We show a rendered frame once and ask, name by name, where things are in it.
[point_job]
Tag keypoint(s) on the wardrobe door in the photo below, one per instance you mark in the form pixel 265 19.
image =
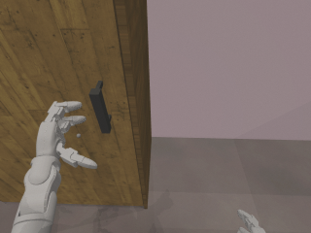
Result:
pixel 58 50

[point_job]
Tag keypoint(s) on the robot right hand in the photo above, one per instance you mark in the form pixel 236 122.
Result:
pixel 251 223

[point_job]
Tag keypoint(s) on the robot left hand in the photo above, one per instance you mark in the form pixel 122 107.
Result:
pixel 51 132

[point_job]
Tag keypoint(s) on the handle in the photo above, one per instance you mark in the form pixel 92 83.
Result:
pixel 98 104

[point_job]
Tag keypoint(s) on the robot left forearm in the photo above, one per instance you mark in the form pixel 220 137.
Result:
pixel 36 209

